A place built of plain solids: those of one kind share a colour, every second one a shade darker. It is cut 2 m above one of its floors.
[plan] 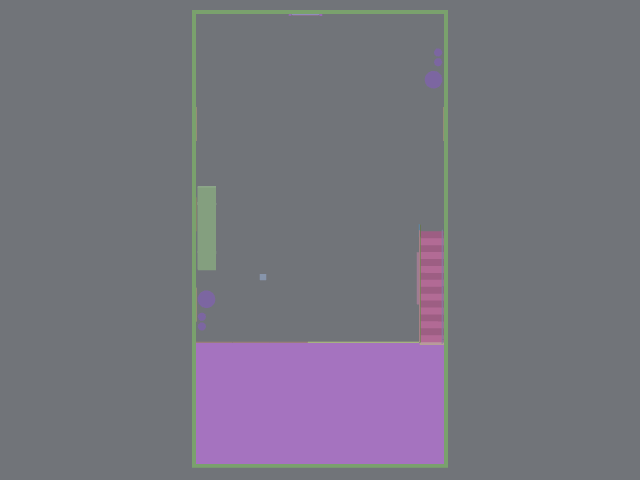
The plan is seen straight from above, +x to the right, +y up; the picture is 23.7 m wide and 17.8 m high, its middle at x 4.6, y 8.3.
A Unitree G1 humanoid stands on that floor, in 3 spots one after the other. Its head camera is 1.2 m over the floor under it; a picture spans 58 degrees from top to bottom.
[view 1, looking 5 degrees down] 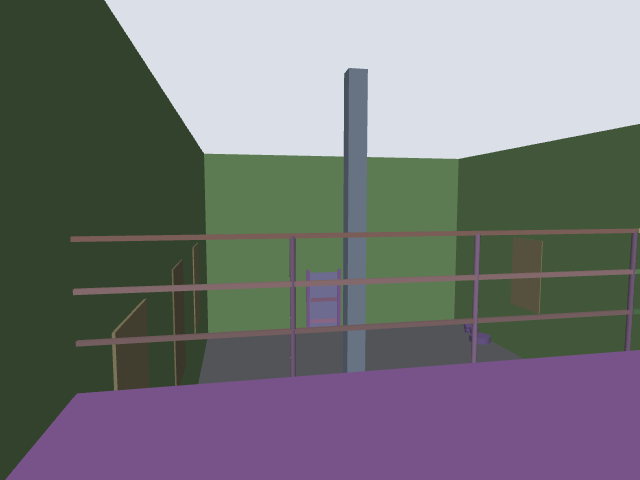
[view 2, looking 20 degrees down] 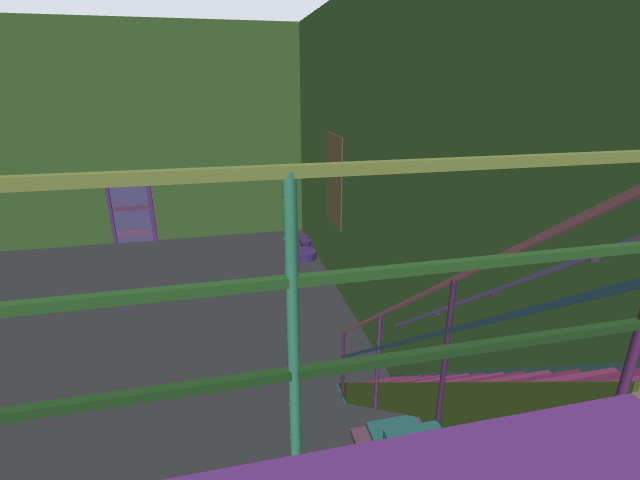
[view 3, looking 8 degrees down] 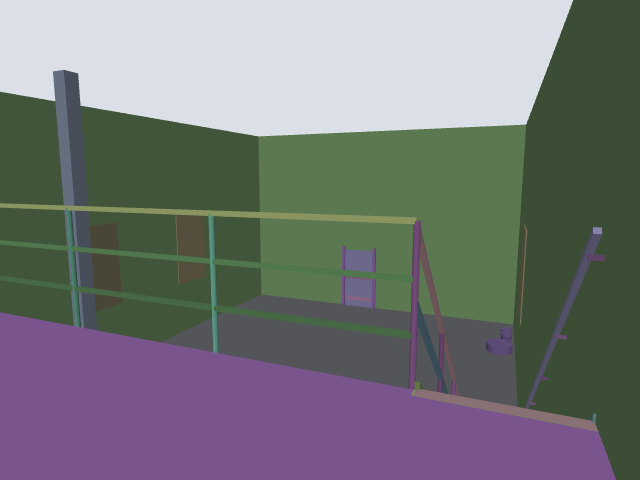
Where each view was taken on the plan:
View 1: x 1.00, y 1.60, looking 79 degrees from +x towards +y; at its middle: wall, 15.42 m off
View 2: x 6.73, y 3.35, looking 77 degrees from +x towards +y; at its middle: wall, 11.71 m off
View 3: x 8.73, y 2.11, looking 113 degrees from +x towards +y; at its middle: wall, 15.99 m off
